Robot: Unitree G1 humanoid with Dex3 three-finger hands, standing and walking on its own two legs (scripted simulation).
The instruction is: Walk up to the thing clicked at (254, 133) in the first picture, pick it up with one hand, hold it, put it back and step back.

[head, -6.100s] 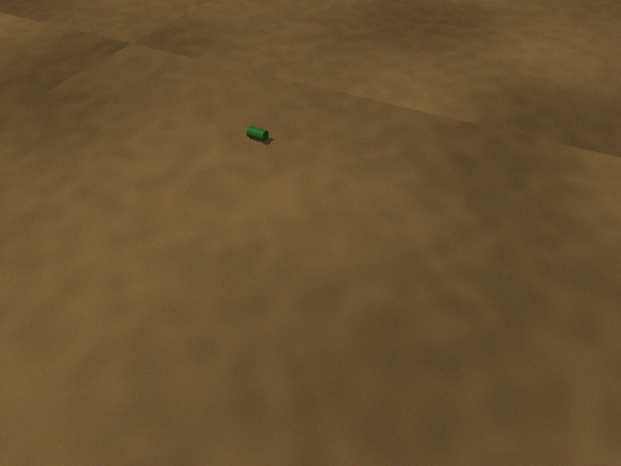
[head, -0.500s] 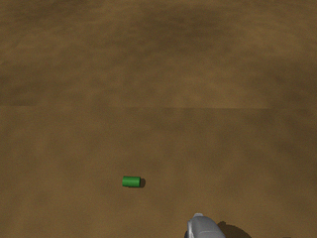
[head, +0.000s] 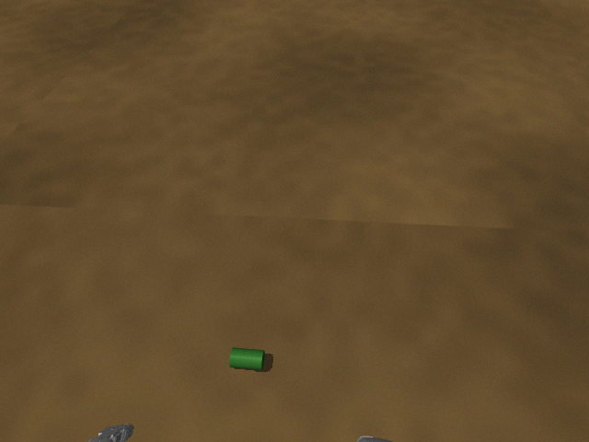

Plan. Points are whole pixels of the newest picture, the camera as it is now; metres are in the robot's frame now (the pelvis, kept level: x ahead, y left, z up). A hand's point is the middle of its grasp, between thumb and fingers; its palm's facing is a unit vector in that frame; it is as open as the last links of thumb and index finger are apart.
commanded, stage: walk up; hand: left
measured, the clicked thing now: (247, 358) +0.48 +0.20 -0.73
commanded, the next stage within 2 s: none
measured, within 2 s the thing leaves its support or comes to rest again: neither
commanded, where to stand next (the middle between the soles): +0.06 -0.06 m, yaw +0 degrees
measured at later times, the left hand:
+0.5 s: hand out of the picture +0.10 +0.26 -0.14, palm faces +0.02 -0.95 -0.32, open 7.4 cm
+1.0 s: hand out of the picture +0.10 +0.26 -0.14, palm faces +0.02 -0.95 -0.33, open 7.4 cm
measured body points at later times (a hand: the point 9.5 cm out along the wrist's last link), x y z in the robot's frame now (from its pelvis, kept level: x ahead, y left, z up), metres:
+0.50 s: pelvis +0.01 +0.00 +0.02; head +0.04 +0.00 +0.46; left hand +0.10 +0.31 -0.11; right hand +0.11 -0.31 -0.11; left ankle +0.00 +0.14 -0.72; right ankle +0.08 -0.11 -0.72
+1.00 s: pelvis +0.01 -0.01 +0.01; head +0.05 +0.00 +0.46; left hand +0.10 +0.31 -0.12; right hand +0.10 -0.32 -0.11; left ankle +0.00 +0.14 -0.72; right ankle +0.08 -0.11 -0.72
